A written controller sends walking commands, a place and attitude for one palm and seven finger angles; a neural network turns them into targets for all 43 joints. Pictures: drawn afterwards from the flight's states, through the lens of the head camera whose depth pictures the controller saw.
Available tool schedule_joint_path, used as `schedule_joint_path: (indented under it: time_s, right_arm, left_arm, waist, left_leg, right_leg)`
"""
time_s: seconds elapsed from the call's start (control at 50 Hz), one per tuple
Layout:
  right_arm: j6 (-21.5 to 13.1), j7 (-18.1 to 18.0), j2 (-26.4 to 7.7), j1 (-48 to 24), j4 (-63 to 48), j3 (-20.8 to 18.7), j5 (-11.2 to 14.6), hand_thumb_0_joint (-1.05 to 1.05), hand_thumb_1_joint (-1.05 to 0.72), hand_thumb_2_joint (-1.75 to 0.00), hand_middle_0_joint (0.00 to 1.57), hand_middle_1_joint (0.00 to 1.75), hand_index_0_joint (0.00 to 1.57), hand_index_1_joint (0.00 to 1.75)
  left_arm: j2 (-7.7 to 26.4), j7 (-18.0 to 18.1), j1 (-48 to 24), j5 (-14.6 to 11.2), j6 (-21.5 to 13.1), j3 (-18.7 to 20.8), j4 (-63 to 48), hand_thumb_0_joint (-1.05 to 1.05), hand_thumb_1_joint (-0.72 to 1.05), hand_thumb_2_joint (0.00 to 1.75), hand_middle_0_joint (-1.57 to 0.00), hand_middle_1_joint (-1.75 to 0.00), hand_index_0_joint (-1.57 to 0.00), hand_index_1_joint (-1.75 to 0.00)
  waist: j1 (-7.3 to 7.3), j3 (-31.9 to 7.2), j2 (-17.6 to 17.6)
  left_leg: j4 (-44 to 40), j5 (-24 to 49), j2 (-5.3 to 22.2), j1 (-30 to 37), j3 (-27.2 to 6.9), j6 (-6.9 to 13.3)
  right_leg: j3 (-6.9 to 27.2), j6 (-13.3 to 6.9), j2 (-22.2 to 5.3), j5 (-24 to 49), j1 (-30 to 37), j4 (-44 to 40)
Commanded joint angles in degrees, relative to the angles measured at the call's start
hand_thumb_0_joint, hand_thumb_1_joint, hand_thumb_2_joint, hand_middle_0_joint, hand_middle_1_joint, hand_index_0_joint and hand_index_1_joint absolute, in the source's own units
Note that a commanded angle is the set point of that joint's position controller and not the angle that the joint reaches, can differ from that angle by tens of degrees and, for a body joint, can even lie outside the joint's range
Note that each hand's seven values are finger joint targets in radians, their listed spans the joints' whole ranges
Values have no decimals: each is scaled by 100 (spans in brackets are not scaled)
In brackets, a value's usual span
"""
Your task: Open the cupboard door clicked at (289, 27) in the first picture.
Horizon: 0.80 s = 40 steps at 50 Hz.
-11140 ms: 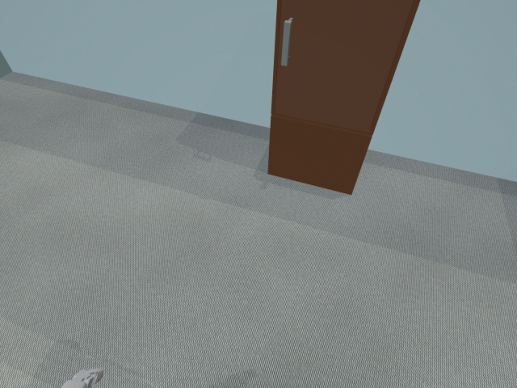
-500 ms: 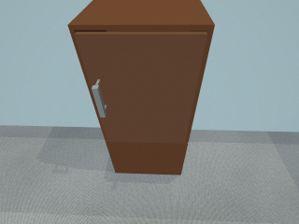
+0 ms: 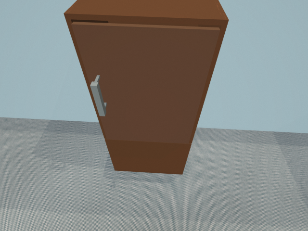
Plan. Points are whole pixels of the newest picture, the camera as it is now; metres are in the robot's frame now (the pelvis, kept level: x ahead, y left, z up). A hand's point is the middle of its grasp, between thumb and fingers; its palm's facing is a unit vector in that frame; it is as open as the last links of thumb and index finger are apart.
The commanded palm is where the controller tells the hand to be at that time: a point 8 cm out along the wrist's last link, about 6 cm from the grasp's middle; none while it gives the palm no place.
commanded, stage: look again from close up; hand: left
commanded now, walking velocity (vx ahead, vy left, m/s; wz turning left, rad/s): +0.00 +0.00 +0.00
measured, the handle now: (100, 96) +0.57 +0.24 -0.01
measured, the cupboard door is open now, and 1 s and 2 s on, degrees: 0 0 0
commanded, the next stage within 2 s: raise the hand with hooked fingers in 0.40 s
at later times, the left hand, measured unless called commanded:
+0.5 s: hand out of the picture +0.04 +0.18 -0.18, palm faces +0.03 -0.98 -0.19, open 7.4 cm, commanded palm +0.12 +0.23 -0.07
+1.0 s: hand (81, 224) +0.16 +0.20 -0.08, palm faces +0.13 -0.99 +0.00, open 9.1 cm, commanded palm +0.16 +0.25 -0.05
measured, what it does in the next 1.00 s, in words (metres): lowers itself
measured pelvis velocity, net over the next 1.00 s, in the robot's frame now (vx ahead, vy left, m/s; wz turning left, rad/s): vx -0.01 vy -0.01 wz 0.05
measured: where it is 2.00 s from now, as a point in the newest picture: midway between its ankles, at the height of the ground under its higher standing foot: outside the picture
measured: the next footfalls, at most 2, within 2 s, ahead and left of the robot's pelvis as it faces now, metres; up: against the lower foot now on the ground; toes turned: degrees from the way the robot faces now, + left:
none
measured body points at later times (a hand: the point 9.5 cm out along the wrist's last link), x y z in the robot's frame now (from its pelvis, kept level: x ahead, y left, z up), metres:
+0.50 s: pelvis +0.03 +0.01 +0.00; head +0.04 +0.01 +0.45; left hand +0.04 +0.23 -0.16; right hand +0.04 -0.22 -0.16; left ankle -0.02 +0.09 -0.74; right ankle +0.03 -0.09 -0.74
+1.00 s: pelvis -0.01 -0.01 -0.09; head +0.05 +0.01 +0.36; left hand +0.14 +0.26 -0.08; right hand +0.25 -0.25 -0.11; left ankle -0.02 +0.09 -0.74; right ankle +0.03 -0.09 -0.74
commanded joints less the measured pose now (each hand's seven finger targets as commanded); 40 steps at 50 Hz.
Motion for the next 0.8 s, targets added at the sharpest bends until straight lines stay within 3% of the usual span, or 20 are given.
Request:
schedule_joint_path:
  time_s: [0.0, 0.18, 0.24, 0.46, 0.48, 0.5, 0.52, 0.54, 0.56, 0.58, 0.6, 0.62, 0.64, 0.66, 0.68, 0.7, 0.72, 0.74, 0.76, 0.78]
  right_arm:
    - [-128, -36, -538, 259, -117, -104, 9, 0, -90, -90, 20, 30, 20, 30]
    - [-142, -65, -555, 78, -95, -147, 15, 0, -90, -90, 20, 30, 20, 30]
    - [-135, -72, -571, 33, -83, -152, 8, 0, -90, -90, 20, 30, 20, 30]
    - [-152, -92, -762, -199, -112, -169, -4, 0, -90, -90, 20, 30, 20, 30]
    - [-129, -33, -861, -783, -523, -199, 77, 0, -90, -90, 20, 30, 20, 30]
    - [-951, -255, -1832, -622, -2667, -297, 374, 0, -90, -90, 20, 30, 20, 30]
    - [-1446, -424, -1322, -1184, -2375, -114, 263, 0, -90, -90, 20, 30, 20, 30]
    - [-1567, -446, -1379, -992, -2007, -227, 257, 0, -90, -90, 20, 30, 20, 30]
    - [-1548, -340, -1052, -769, -1949, -235, 338, 0, -90, -90, 20, 30, 20, 30]
    - [-1605, -269, -1418, -987, -2486, -253, 352, 0, -90, -90, 20, 30, 20, 30]
    - [-1668, -255, -1558, -974, -2652, -382, 258, 0, -90, -90, 20, 30, 20, 30]
    - [-1692, -252, -1585, -975, -2755, -437, 193, 0, -90, -90, 20, 30, 20, 30]
    - [-1698, -195, -1571, -966, -2927, -479, 172, 0, -90, -90, 20, 30, 20, 30]
    - [-1695, -119, -1509, -984, -3105, -487, 149, 0, -90, -90, 20, 30, 20, 30]
    - [-1716, -51, -1483, -1150, -3297, -527, 130, 0, -90, -90, 20, 30, 20, 30]
    - [-1724, 27, -1487, -1221, -3468, -583, 120, 0, -90, -90, 20, 30, 20, 30]
    - [-1731, 118, -1520, -1355, -3702, -609, 106, 0, -90, -90, 20, 30, 20, 30]
    - [-1688, 236, -1587, -1289, -3832, -680, 122, 0, -90, -90, 20, 30, 20, 30]
    - [-1662, 303, -1629, -1417, -4034, -657, 107, 0, -90, -90, 20, 30, 20, 30]
    - [-1619, 296, -1614, -1477, -4150, -671, 148, 0, -90, -90, 20, 30, 20, 30]
  left_arm:
    - [496, 36, 268, -23, -124, 87, -175, 0, 90, 90, -20, -30, -20, -30]
    - [519, 53, 234, -5, -127, 99, -179, 0, 90, 90, -20, -30, -20, -30]
    - [537, 54, 157, 4, -109, 106, -183, 0, 90, 90, -20, -30, -20, -30]
    - [669, 43, 57, 0, -100, 143, -204, 0, 90, 90, -20, -30, -20, -30]
    - [723, 281, 683, 44, -129, 151, 81, 0, 90, 90, -20, -30, -20, -30]
    - [2000, 172, -3803, -1196, -1339, 806, -8749, 0, 88, 89, -20, -32, -20, -32]
    - [1551, 321, -1425, -715, -998, 744, -7295, 0, 85, 88, -20, -33, -20, -33]
    - [1168, 587, -1130, -862, -739, 631, -6600, 0, 83, 87, -21, -34, -21, -34]
    - [-208, 494, 573, -885, -242, -190, -5313, 0, 81, 86, -21, -36, -21, -36]
    - [0, 362, -531, -1106, -457, -112, -6324, 0, 78, 85, -21, -37, -21, -37]
    - [387, 228, -616, -1078, -765, 289, -6321, 0, 76, 84, -21, -39, -21, -39]
    - [412, 78, -435, -1051, -1092, 446, -5804, 0, 74, 83, -21, -40, -21, -40]
    - [332, -151, 247, -1074, -1369, 609, -5184, 0, 71, 82, -21, -42, -21, -42]
    - [170, -420, 866, -1159, -1712, 663, -4845, 0, 69, 81, -22, -43, -22, -43]
    - [34, -753, 1442, -1315, -2111, 714, -4708, 0, 67, 80, -22, -45, -22, -45]
    - [106, -1114, 1770, -1450, -2545, 878, -4809, 0, 64, 79, -22, -47, -22, -47]
    - [195, -1508, 1895, -1556, -2926, 948, -4953, 0, 62, 78, -22, -48, -22, -48]
    - [525, -1889, 1977, -1580, -3216, 1292, -4803, 0, 60, 77, -22, -50, -22, -50]
    - [654, -2273, 1791, -1592, -3477, 1263, -4946, 0, 57, 76, -22, -51, -22, -51]
    - [969, -2433, 1640, -1562, -3528, 1526, -4895, 0, 55, 75, -22, -53, -22, -53]
  waist:
    - [33, 304, 23]
    - [22, 218, -71]
    - [16, 347, 2]
    - [40, 161, 70]
    - [279, 262, 45]
    - [-429, -2527, 1052]
    - [71, -2234, 1781]
    - [-85, -1717, 1532]
    - [-134, -872, 703]
    - [-237, -159, 194]
    - [-301, -242, -333]
    - [-345, 64, -1009]
    - [-126, 106, -1134]
    - [18, -49, -1723]
    - [212, -153, -1843]
    - [326, -444, -1892]
    - [406, -627, -1494]
    - [488, -799, -618]
    - [400, -957, -136]
    - [414, -1132, -141]
  left_leg:
    - [-672, 288, 734, -593, -714, 24]
    - [-564, 836, 760, -269, -659, 22]
    - [-629, 930, 789, -228, -684, 28]
    - [-599, 1358, 817, 49, -668, 32]
    - [493, 1522, 892, -287, -347, -141]
    - [-210, 2158, 145, 788, -650, -162]
    - [-246, 3155, 326, 1105, -462, -201]
    - [-221, 2894, 422, 675, -555, -419]
    - [-221, 2439, 499, 315, -629, -353]
    - [-94, 1757, 438, -258, -849, -294]
    - [207, 1188, 326, -501, -799, -226]
    - [484, 629, 246, -1029, -775, -178]
    - [739, 441, 158, -1406, -722, -171]
    - [1024, 249, 94, -1788, -689, -186]
    - [1305, 48, 46, -2202, -575, -207]
    - [1572, -4, -22, -2525, -484, -248]
    - [1807, -60, -101, -2756, -389, -298]
    - [2022, 132, -159, -2722, -342, -375]
    - [2269, 198, -198, -2785, -302, -385]
    - [2484, 158, -205, -3100, -239, -335]
  right_leg:
    - [858, -88, -710, 267, 457, -447]
    - [790, -60, -739, 1010, 543, -331]
    - [746, -62, -721, 960, 472, -321]
    - [724, -69, -743, 1272, 617, -256]
    - [902, 134, -1051, 3081, 451, -149]
    - [622, 20, -436, 2117, 1130, 225]
    - [535, -137, -169, 974, 850, 326]
    - [219, -36, -188, 205, 395, 488]
    - [35, 74, -172, -53, -162, 385]
    - [-43, 107, -209, 47, -376, 338]
    - [-54, 113, -183, -2, -587, 277]
    - [-117, 150, -178, -363, -998, 338]
    - [-120, 120, -193, -528, -1167, 538]
    - [-153, 129, -154, -716, -1364, 818]
    - [-95, 129, -147, -789, -1492, 1096]
    - [-18, 109, -157, -687, -1433, 1375]
    - [82, 65, -191, -560, -1422, 1616]
    - [185, -53, -230, -227, -1343, 1913]
    - [244, -90, -265, 35, -1424, 2145]
    - [381, -66, -286, 86, -1504, 2309]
